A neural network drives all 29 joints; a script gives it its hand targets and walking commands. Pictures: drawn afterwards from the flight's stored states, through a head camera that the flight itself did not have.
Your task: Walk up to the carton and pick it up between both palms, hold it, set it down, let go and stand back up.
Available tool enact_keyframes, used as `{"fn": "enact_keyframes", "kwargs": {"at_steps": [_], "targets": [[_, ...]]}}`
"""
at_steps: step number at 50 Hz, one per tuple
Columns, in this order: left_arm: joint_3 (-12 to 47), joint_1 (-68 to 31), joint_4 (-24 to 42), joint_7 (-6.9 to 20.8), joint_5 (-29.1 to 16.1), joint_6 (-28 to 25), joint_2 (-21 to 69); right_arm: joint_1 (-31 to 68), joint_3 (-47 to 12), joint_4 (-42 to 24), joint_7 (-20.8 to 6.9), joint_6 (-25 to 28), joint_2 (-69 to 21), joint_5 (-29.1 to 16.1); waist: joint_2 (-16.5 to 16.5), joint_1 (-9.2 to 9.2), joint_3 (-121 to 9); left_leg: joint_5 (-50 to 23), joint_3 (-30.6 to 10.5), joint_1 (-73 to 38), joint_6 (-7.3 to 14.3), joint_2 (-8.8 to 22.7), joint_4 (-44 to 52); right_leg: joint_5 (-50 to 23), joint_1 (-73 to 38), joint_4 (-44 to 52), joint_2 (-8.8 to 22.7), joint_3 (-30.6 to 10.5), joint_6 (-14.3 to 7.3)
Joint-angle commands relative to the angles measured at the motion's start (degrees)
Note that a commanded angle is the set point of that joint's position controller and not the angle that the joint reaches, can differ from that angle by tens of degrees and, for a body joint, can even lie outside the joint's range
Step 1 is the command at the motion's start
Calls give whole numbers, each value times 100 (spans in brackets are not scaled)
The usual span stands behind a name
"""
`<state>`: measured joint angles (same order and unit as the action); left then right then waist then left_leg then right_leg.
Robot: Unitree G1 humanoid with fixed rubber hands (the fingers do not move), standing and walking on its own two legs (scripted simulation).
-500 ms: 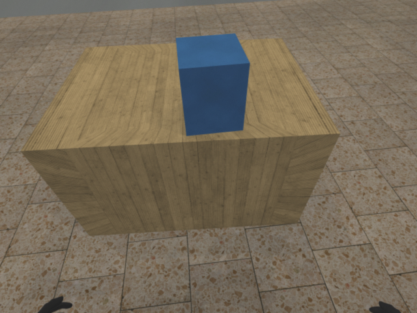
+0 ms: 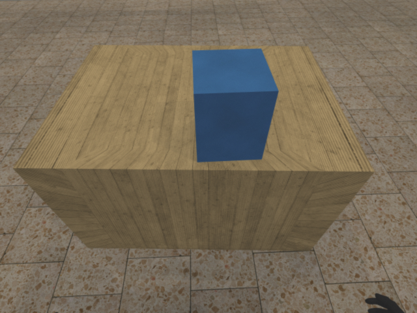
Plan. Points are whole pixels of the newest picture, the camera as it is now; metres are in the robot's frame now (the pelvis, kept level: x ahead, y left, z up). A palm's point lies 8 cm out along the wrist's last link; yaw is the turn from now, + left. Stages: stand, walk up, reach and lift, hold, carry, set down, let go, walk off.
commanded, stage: walk up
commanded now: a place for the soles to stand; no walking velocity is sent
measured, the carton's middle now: (228, 107) +0.66 -0.02 +0.00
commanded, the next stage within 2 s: reach and lift in 1.98 s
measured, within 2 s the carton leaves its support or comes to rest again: neither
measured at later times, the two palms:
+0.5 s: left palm (90, 262) +0.22 +0.26 -0.04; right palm (411, 265) +0.24 -0.39 -0.07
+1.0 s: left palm (97, 242) +0.27 +0.28 -0.08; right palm (382, 211) +0.36 -0.37 -0.05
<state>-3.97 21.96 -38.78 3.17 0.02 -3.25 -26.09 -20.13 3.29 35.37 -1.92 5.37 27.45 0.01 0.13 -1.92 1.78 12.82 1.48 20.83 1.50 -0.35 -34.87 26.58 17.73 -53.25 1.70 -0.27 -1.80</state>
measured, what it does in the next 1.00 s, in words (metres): walks ahead: right foot, then left foot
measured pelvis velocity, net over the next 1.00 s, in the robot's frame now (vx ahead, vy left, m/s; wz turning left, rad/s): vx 0.20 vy -0.06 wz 0.02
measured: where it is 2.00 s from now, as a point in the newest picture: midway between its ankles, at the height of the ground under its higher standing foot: outside the picture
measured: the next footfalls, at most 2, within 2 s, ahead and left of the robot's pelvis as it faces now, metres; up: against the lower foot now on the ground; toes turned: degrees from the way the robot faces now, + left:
right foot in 0.32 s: +0.24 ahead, -0.18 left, +0.00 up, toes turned -1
left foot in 0.74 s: +0.31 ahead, +0.07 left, +0.00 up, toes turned +3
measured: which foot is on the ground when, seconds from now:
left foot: down 0.00-0.34, up 0.36-0.72, down 0.74-1.00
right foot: up 0.00-0.30, down 0.32-1.00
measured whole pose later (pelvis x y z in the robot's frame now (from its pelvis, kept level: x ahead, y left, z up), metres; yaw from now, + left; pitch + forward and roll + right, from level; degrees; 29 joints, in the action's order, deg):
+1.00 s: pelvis +0.20 -0.06 +0.00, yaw +1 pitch -1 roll -1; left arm -3.8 18.5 -39.3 0.2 0.0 -1.9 -25.9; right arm -13.0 3.0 35.7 -0.8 2.1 26.4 0.0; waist 0.2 -1.6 3.1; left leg 13.4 1.0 23.8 1.4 1.7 -37.8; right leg 20.1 16.7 -38.1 0.7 2.0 -0.4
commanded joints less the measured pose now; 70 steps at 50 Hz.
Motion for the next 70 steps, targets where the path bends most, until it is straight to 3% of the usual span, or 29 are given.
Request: {"fn": "enact_keyframes", "kwargs": {"at_steps": [1, 2, 4, 9, 11, 13, 15, 16, 17, 18, 20, 22, 28, 30, 33, 35, 36, 37, 39, 44, 46, 47, 48, 50, 52, 57, 60, 66, 70], "targets": [[-246, -167, 367, -76, 63, -2, -1077, -718, 466, 120, 173, 220, 1402, 5, -63, 351, 438, -77, -2685, -1315, 994, 1692, 1776, -372, 2224, -881, 392, -488, -118], [-254, -47, 327, -38, 45, 10, -1046, -577, 431, 140, 162, 214, 1359, -33, -506, 264, 498, -430, -2099, -956, 888, 1430, 1793, -590, 1885, -586, 436, -390, -53], [-287, 20, 251, 31, 30, 48, -999, -437, 403, 55, 137, 205, 1275, -22, -815, 269, 275, -858, -1501, -959, 900, 1124, 1740, -829, 1556, -212, 334, -68, 63], [-283, -892, 396, 81, 87, 44, -966, -568, 487, 13, 58, 132, 1517, 5, -872, 545, 365, 468, -1613, -898, 1153, 1268, 1789, -959, 1495, 958, 367, 228, 39], [-309, -837, 283, 87, 62, -26, -1006, -384, 489, -38, 30, 94, 1526, 20, -936, 478, 380, 593, -1402, -581, 1079, 1163, 1612, -1127, 986, 1445, 254, 345, 46], [-327, -560, 181, 78, 27, -108, -959, -143, 453, -101, 2, 55, 1463, 24, -739, 276, 111, 107, -1122, -292, 984, 1119, 1170, -1436, -1, 2154, 56, 493, -16], [-429, 153, -46, -29, 68, -199, -1200, -286, 296, -109, 19, 36, 1031, 3, -40, -123, -590, -770, -687, -15, 588, 764, -194, -1729, -1536, 2655, -72, 338, -163], [-536, 683, -131, -95, 141, -233, -1460, -395, 205, -176, 46, 43, 779, 7, 685, -392, -1042, -454, -273, 637, 387, 374, -1470, -1163, -2445, 2891, 538, -452, -365], [-603, 716, 36, -145, 173, -236, -1760, -545, 34, -293, 52, 40, 345, -21, 1518, -318, -1125, 1711, -127, 1718, 121, -119, -2413, -167, -3016, 3295, 1925, -2616, -789], [-621, 548, 76, -147, 155, -218, -1900, -401, 116, -140, 106, -22, 783, 49, 988, -327, -743, 1810, -399, 2112, 115, -137, -2803, 730, -2398, 3778, 2280, -3456, -1232], [-527, 161, 128, -113, 67, -191, -1535, -273, 256, 106, 101, -41, 1106, 12, 488, -168, 57, 1288, -688, 1919, 50, 227, -2775, 330, -1477, 3727, 1818, -2577, -1210], [-439, 20, 179, -153, 37, -197, -1342, -477, 258, 224, 50, -42, 941, 2, 712, 19, 238, 905, -397, 1623, -50, 288, -2462, -931, -987, 3632, 1396, -1572, -1032], [-343, 52, 332, -226, 16, -157, -1186, -249, 138, 158, 66, -105, 522, 12, 855, 2, 4, 298, 176, 933, -165, 228, -1258, -3908, -568, 2849, 1177, -375, -1120], [-277, 87, 339, -250, 20, -115, -1161, -130, 125, 162, 110, -87, 477, 22, 893, -87, -61, -169, 286, 497, -131, 162, -857, -4475, -340, 2455, 1188, -278, -1085], [-231, -154, 331, -260, -26, -39, -1236, -255, 113, 291, 168, -49, 462, 59, 627, 98, -302, -894, 380, -347, 20, -12, 122, -4015, -178, 1779, 1102, -134, -858], [-106, -234, 340, -248, -14, 24, -1013, -355, 198, 354, 210, -39, 637, 108, 279, 268, -364, -934, 66, -1099, 213, 69, 430, -2493, 444, 1400, 846, -51, -556], [-50, -129, 369, -249, -30, 59, -802, -329, 283, 323, 227, -61, 927, 191, -368, 197, -424, -714, -944, -1301, 439, 709, 552, -1162, 979, 1135, 578, 55, -357], [5, 58, 294, -271, -106, 134, -562, -5, 291, 133, 235, -57, 1188, 226, -1076, -39, -281, 208, -2531, -713, 834, 1607, 1275, 412, 1006, 615, 143, 195, -82], [-48, 89, 53, -337, -83, 221, -860, 502, 237, 39, 245, -103, 1236, 215, -1108, 2, 135, 1186, -2881, 58, 1268, 1883, 1722, 972, 686, 307, 143, -99, -46], [-117, 157, -288, -320, 28, 55, -769, 836, 148, 102, 176, -279, 983, 141, -1065, -21, -267, 477, -1405, 82, 624, 903, 815, -647, -490, 2252, -162, 304, 53], [-153, 43, -227, -380, 143, -37, -941, 830, 56, 102, 145, -321, 707, 94, -708, 17, -568, 382, -1179, 241, 401, 806, 366, -865, -917, 2589, 155, -179, -77], [-167, -186, -145, -392, 195, -74, -1184, 892, -3, 99, 126, -322, 516, 51, -122, 90, -530, 507, -895, 266, 186, 523, 101, -246, -612, 2894, 693, -935, -239], [-182, -559, -70, -377, 202, -103, -1299, 818, 19, 185, 110, -344, 598, 60, 12, 232, -204, 681, -674, 78, 86, 332, 27, 286, -58, 3048, 1029, -1304, -435], [-84, -675, -49, -336, 134, -100, -1144, 857, 92, 281, 102, -320, 806, 105, -356, 315, -197, 628, -851, -752, 220, 487, 323, 17, 639, 2688, 805, -814, -339], [-25, -469, -180, -321, 73, -100, -943, 1019, 96, 256, 104, -251, 832, 119, -441, 137, -446, 381, -1310, -589, 411, 850, 563, -434, 195, 2363, 312, -248, -122], [-47, -535, -160, -345, 87, -135, -1091, 1078, 19, 304, 113, -247, 733, 81, -300, 172, -612, -666, -874, -607, 277, 623, 115, -1253, -93, 2427, 598, -606, -237], [-39, -561, -164, -351, 62, -114, -1033, 1120, 26, 324, 124, -250, 778, 85, -441, 141, -837, -1040, -897, -787, 371, 724, 102, -1520, -205, 2217, 498, -407, -174], [-36, -728, -198, -353, 87, -92, -1054, 1252, 18, 352, 117, -284, 781, 91, -343, 136, -685, -509, -902, -661, 336, 698, 217, -1022, -82, 2389, 552, -514, -201], [-106, -653, -171, -412, 48, -64, -1190, 1267, 91, 241, 73, -382, 832, 155, -385, 114, -733, -1257, -795, -623, 420, 648, -94, -1705, -162, 2088, 567, -454, -210]]}}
